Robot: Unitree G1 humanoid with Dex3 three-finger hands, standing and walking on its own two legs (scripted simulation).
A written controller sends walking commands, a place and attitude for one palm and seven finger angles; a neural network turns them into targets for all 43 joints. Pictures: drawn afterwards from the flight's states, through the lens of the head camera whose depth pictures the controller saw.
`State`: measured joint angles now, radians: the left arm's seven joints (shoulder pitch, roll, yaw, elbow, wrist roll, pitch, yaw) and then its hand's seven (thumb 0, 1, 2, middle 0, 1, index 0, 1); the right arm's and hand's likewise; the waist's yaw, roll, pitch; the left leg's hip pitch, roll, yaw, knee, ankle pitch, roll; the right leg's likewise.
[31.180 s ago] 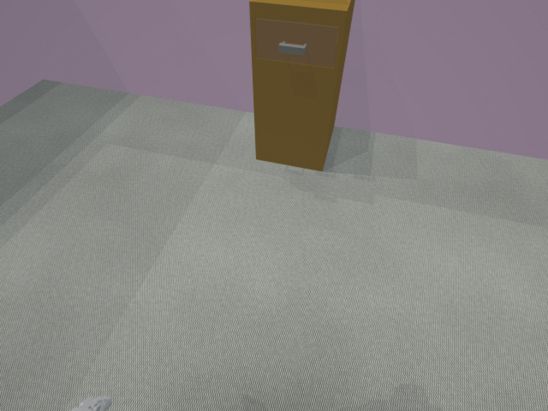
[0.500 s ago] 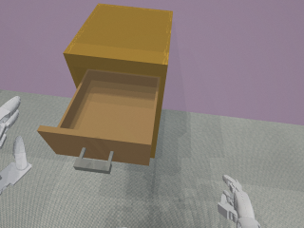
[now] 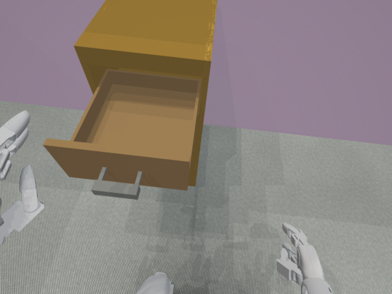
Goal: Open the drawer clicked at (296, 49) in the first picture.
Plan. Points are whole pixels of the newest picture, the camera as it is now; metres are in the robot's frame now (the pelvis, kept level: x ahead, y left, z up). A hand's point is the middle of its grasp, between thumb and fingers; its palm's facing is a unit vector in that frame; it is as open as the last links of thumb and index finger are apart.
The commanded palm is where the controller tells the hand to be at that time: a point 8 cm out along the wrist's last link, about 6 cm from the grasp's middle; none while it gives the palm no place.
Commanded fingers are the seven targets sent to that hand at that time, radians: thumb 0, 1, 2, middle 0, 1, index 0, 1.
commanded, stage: step back with the hand held close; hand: left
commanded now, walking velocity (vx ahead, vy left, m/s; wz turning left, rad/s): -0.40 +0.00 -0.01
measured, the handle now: (119, 181) +0.37 +0.22 -0.08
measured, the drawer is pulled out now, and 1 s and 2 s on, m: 0.30 0.30 0.30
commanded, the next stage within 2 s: stop stepping back and stand still in 0.32 s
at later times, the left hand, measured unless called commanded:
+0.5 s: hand out of the picture +0.09 +0.17 +0.17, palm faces +0.25 -0.83 -0.49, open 7.4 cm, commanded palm +0.02 +0.23 +0.19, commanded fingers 0.00 0.90 0.90 -0.20 -0.30 -0.20 -0.30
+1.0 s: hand out of the picture +0.00 +0.18 +0.17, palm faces +0.39 -0.82 -0.43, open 7.4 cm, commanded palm -0.06 +0.23 +0.19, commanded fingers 0.00 0.90 0.90 -0.20 -0.30 -0.20 -0.30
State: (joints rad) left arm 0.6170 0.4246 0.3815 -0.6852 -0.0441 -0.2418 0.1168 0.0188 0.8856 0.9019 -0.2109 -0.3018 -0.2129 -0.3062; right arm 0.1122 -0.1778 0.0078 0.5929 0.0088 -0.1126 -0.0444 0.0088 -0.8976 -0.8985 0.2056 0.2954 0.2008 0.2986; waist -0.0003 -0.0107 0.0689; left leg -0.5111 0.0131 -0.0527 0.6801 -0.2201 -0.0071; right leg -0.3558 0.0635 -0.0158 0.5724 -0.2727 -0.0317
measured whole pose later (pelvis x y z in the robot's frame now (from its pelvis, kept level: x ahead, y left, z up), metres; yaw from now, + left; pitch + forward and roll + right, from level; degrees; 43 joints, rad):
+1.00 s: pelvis -0.19 -0.06 +0.01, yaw +1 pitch -1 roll +0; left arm 0.63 0.35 0.33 -0.57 -0.02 -0.20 0.16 0.02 0.88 0.90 -0.21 -0.30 -0.21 -0.31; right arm 0.24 -0.20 0.02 0.63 0.00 -0.11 -0.06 0.01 -0.90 -0.90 0.20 0.29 0.20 0.30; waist -0.01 -0.02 0.00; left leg -0.25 0.01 0.02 0.55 -0.28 0.01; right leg -0.31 0.00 -0.07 0.58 -0.28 -0.04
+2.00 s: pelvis -0.19 -0.06 +0.02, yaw +1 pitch -2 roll +0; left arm 0.29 0.14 0.02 1.14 0.01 0.01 0.02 0.01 0.91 0.90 -0.20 -0.30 -0.20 -0.30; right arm 0.33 -0.11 0.01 1.10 -0.02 0.02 -0.03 0.00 -0.90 -0.90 0.20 0.29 0.20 0.30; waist 0.00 0.02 0.07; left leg -0.17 0.01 0.01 0.43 -0.21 -0.01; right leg -0.21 0.02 -0.06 0.41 -0.16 -0.05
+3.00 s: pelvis -0.18 -0.07 +0.02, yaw +1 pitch -2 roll +0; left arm 0.25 0.14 0.03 1.13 0.01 0.00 0.03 0.01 0.90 0.90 -0.20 -0.30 -0.20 -0.30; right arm 0.31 -0.12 -0.01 1.11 -0.02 0.01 -0.04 0.00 -0.90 -0.90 0.20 0.29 0.19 0.30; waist -0.01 0.02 0.08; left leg -0.15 0.03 0.00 0.40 -0.22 -0.03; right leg -0.20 0.04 -0.06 0.40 -0.17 -0.06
